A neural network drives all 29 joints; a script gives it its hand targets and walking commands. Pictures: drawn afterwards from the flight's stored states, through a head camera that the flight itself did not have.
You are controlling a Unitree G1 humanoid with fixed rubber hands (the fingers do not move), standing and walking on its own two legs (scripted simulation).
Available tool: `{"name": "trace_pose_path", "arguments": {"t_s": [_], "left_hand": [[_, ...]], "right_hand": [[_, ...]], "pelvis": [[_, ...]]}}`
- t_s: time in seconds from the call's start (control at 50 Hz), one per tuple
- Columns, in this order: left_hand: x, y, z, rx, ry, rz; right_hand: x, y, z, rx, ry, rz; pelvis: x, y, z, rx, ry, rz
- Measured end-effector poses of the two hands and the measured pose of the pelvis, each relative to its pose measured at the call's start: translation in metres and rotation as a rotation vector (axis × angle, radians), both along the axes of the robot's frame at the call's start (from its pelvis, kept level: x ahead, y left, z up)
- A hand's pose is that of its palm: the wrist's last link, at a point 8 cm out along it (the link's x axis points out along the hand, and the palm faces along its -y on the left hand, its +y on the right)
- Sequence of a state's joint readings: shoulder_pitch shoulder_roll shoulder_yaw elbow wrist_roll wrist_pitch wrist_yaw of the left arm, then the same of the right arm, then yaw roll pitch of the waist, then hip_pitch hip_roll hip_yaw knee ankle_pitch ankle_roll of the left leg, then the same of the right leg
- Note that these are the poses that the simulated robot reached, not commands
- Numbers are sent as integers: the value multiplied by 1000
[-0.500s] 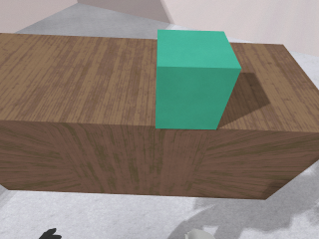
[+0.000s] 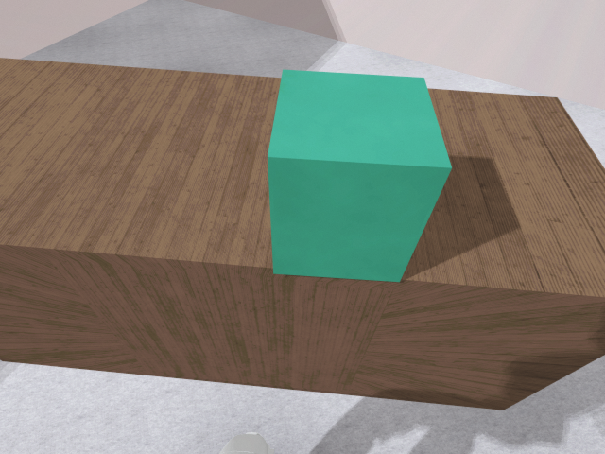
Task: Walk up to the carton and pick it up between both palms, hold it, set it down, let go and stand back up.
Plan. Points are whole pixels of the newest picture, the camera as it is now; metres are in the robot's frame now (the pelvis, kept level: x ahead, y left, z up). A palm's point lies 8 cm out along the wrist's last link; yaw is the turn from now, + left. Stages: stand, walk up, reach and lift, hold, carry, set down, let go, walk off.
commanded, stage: walk up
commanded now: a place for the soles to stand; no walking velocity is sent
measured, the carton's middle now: (344, 181) +0.49 +0.00 +0.07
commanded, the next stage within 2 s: reach and lift in 1.78 s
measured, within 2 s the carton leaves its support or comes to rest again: neither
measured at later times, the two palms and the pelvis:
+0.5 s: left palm (141, 452) +0.13 +0.24 -0.09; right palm out of the picture +0.07 -0.38 -0.11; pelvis +0.04 -0.06 +0.00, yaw -1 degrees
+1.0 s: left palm (115, 450) +0.13 +0.28 -0.10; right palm out of the picture +0.11 -0.35 -0.10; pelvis +0.05 -0.03 +0.00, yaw +2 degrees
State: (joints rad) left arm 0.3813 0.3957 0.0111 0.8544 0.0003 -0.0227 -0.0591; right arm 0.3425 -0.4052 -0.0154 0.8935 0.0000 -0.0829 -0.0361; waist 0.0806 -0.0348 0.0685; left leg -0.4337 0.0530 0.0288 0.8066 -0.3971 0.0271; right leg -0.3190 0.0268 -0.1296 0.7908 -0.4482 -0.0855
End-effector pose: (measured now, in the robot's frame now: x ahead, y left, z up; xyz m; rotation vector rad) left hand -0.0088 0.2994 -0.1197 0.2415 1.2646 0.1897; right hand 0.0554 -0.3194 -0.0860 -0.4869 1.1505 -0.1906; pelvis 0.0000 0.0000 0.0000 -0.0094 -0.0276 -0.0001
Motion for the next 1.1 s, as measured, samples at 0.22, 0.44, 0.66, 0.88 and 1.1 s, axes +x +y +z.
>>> {"name": "trace_pose_path", "arguments": {"t_s": [0.22,0.44,0.66,0.88,1.1], "left_hand": [[94,4,7,42,-72,-119],[137,-50,25,92,-175,-129],[126,-57,14,58,-133,-65],[134,-31,10,65,-151,-59],[140,-16,15,75,-178,-64]], "right_hand": [[-8,-19,8,-20,-23,-88],[10,-56,-25,56,21,-97],[40,-48,-24,51,43,-59],[44,-34,-16,24,25,-43],[48,-23,-11,32,1,-38]], "pelvis": [[19,-13,2,-2,-6,9],[36,-59,-3,41,-21,-10],[55,-52,-3,28,5,-1],[52,-36,-4,8,-1,22],[50,-26,-2,-6,-2,31]]}}
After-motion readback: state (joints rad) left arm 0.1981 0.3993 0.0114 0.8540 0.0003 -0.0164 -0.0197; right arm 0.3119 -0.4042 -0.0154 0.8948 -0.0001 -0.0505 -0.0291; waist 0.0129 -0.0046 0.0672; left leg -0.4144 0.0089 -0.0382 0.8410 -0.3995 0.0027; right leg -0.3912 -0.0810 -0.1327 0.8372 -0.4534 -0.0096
